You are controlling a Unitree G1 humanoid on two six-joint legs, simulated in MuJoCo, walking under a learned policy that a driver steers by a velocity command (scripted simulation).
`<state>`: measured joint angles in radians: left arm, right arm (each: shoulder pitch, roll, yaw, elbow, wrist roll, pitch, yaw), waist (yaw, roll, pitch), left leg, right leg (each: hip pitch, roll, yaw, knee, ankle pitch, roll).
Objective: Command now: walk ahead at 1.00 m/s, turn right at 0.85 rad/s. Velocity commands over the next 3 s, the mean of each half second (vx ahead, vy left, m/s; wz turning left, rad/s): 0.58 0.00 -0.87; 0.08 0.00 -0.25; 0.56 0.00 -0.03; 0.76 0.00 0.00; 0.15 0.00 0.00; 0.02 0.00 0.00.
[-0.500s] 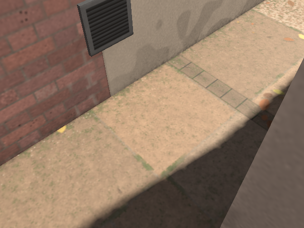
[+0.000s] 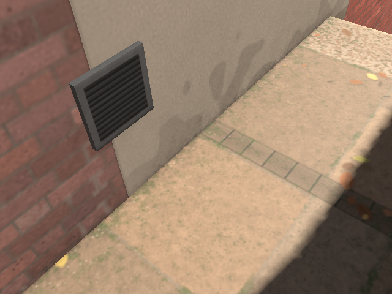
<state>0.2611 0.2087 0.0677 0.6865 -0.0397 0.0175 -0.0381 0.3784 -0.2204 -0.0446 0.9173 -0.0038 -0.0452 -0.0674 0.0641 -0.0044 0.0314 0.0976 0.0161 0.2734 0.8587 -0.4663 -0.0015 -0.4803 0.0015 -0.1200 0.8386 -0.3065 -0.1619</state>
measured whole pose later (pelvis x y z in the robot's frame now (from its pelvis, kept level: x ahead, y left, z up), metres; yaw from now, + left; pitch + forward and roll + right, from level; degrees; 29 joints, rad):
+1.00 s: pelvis +0.36 +0.12 +0.04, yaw -34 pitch -1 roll +0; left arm 0.15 0.20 0.00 0.83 0.01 -0.03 -0.01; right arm 0.21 -0.26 -0.05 0.90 -0.01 -0.01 -0.02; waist -0.04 0.04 0.04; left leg -0.18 0.06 -0.06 0.47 -0.26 -0.08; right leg -0.20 0.02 0.03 0.51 -0.29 -0.01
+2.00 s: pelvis +0.83 -0.12 +0.04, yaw -33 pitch +1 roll +2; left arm 0.18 0.32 0.05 0.83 -0.02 -0.09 0.04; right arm 0.35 -0.28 -0.04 0.83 -0.03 -0.11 0.02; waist -0.05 -0.03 0.08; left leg -0.33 -0.05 0.05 0.53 -0.22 0.04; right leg -0.55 -0.05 0.09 1.27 -0.46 0.02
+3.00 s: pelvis +1.02 -0.26 +0.05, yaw -34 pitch -1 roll +0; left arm 0.13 0.25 0.06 1.04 -0.01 -0.05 0.05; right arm 0.20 -0.23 -0.03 1.05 0.00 -0.07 -0.03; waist 0.00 0.00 0.05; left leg -0.10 -0.01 -0.01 0.42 -0.30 0.01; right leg -0.23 0.00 0.02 0.43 -0.18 0.02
